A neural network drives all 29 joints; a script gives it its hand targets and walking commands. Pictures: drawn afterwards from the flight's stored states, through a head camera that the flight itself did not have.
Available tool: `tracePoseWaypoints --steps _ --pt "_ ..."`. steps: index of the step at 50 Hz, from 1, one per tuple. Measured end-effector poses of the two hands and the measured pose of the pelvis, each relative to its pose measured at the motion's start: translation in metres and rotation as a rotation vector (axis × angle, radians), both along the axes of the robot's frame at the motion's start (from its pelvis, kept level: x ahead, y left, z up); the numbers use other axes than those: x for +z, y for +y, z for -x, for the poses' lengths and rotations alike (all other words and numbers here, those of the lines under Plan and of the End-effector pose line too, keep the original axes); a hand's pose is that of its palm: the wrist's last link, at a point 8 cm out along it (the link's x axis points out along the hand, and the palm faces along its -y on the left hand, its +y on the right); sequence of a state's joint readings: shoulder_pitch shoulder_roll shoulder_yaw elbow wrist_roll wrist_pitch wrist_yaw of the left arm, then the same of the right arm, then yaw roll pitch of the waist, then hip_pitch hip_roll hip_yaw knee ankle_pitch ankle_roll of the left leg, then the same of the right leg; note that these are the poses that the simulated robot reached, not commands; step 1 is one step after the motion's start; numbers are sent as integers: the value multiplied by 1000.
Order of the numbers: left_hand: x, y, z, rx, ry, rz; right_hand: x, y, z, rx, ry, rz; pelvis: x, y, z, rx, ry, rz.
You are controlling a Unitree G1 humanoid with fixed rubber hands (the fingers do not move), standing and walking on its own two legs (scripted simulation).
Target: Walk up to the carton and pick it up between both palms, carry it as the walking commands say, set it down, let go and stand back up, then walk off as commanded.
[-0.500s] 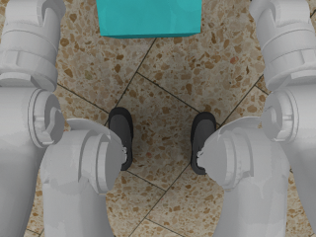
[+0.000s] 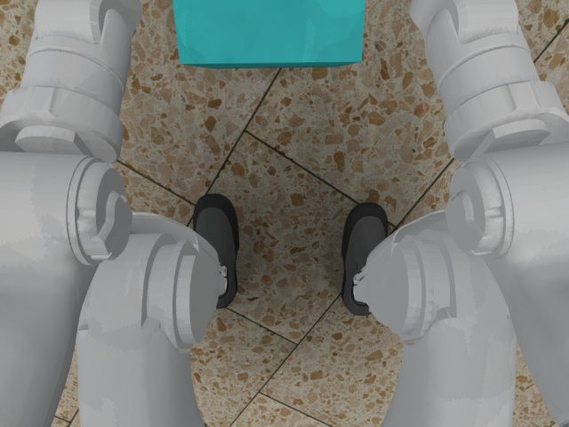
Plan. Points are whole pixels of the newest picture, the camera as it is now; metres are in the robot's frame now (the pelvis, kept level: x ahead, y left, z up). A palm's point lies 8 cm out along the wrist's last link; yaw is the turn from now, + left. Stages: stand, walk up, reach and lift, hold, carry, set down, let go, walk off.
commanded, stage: reach and lift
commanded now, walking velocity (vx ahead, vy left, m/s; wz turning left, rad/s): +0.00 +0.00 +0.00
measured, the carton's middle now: out of the picture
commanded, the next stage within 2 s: none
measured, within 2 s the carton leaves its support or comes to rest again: leaves its support in 1.04 s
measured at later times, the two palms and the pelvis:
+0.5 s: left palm out of the picture +0.55 +0.17 -0.20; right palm out of the picture +0.56 -0.11 -0.20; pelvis +0.00 +0.00 +0.00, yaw +0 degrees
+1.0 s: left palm out of the picture +0.55 +0.17 -0.19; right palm out of the picture +0.56 -0.12 -0.20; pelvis +0.00 +0.00 -0.01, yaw +0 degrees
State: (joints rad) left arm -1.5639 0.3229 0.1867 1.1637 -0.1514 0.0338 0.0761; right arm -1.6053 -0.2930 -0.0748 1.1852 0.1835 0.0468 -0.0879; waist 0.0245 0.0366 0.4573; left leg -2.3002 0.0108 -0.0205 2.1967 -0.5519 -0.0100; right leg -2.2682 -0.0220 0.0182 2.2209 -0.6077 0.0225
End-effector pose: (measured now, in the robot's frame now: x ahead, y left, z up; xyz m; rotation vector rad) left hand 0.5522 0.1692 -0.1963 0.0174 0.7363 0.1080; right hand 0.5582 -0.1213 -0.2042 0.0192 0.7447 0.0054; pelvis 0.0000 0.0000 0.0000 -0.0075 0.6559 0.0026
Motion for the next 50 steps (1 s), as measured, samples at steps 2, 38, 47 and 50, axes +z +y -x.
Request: tracePoseWaypoints --steps 2,38,47,50 --pt "-1 2 0 5 0 -5 -2 1 0 -1 4 1 0 0 -1 0 3 0" --pt "1 -2 -2 -15 19 14 0 6 1 48 42 11 -6 -1 0 -2 -20 -4" --pt "1 -3 -1 -12 27 15 1 6 3 48 57 17 -7 0 1 -2 -25 -4" --pt "2 -4 0 -1 30 12 4 6 2 43 61 27 -7 -1 2 -3 -30 -4"
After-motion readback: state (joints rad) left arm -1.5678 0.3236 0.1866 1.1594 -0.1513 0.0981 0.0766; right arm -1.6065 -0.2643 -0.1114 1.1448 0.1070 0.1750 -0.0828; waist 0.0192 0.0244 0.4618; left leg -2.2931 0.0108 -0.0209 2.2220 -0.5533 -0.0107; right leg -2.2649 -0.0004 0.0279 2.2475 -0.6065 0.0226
